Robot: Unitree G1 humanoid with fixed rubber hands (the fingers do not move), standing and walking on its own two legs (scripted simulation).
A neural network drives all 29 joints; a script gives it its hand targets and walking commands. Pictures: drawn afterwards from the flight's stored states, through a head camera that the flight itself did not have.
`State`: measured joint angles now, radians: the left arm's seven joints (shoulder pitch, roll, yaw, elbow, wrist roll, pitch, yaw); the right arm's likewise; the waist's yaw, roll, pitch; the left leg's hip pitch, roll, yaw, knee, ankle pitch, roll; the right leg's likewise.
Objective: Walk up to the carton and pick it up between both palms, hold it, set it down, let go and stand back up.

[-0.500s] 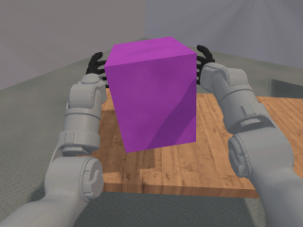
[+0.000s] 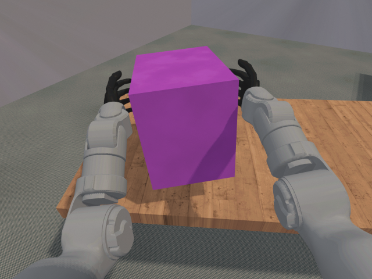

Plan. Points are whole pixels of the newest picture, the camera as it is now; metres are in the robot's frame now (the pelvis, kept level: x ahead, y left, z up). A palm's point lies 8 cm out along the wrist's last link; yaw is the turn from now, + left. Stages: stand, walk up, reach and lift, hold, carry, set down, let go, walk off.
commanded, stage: set down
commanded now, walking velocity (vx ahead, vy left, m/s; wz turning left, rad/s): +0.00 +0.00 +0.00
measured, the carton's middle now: (182, 111) +0.47 +0.04 +0.17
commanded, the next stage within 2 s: none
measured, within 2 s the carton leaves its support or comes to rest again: rests again in 1.84 s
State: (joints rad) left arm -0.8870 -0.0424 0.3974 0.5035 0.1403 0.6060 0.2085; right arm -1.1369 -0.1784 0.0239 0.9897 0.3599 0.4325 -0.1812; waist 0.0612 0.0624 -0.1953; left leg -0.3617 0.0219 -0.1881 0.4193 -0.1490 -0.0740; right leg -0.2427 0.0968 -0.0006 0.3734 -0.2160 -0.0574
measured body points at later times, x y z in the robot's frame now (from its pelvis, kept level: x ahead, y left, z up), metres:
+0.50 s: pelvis +0.03 -0.01 +0.00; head +0.00 -0.01 +0.45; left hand +0.40 +0.19 +0.19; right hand +0.47 -0.09 +0.21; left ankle +0.04 +0.16 -0.74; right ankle -0.02 -0.08 -0.74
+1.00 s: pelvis +0.01 +0.00 +0.00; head +0.01 -0.01 +0.45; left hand +0.39 +0.18 +0.18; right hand +0.46 -0.09 +0.18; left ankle +0.04 +0.16 -0.74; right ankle -0.02 -0.08 -0.74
